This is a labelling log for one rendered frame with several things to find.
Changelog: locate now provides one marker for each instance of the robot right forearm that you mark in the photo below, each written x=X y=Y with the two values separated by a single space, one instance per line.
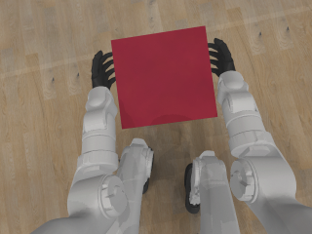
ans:
x=247 y=135

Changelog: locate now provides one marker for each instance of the robot right hand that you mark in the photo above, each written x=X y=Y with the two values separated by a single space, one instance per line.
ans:
x=224 y=62

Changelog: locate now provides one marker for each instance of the robot left hand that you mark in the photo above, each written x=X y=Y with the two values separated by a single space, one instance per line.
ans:
x=99 y=76

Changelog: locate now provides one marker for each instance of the robot right foot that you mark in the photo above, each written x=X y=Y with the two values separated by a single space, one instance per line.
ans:
x=192 y=208

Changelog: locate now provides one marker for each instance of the left robot upper arm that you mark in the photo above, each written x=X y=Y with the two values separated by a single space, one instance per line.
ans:
x=93 y=205

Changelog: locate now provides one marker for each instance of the carton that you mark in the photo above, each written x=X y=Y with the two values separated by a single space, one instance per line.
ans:
x=164 y=77

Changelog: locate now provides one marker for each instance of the robot foot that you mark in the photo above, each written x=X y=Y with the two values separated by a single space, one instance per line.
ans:
x=192 y=208
x=145 y=186

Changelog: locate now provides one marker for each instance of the robot left forearm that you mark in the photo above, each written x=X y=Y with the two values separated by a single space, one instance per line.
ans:
x=98 y=155

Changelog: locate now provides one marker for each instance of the robot left foot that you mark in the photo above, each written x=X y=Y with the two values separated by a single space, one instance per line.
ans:
x=145 y=186

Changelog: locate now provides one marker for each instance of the right robot upper arm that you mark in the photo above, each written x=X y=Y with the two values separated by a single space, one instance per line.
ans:
x=267 y=185

